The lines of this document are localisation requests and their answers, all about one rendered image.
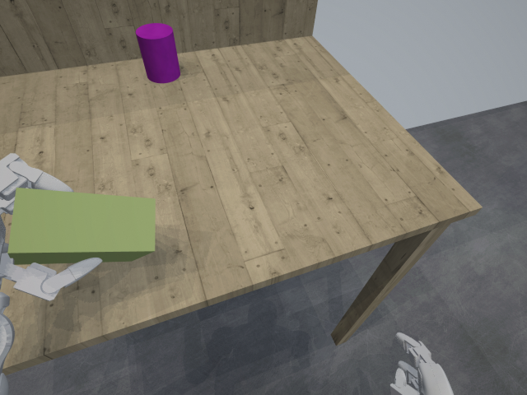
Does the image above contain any right robot hand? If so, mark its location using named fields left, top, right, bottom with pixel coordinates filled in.
left=390, top=332, right=454, bottom=395

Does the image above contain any table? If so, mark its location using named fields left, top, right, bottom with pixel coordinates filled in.
left=0, top=0, right=483, bottom=375

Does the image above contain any sponge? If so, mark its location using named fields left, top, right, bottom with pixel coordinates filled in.
left=7, top=188, right=156, bottom=265

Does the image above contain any left robot hand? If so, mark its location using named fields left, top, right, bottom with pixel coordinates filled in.
left=0, top=153, right=103, bottom=301

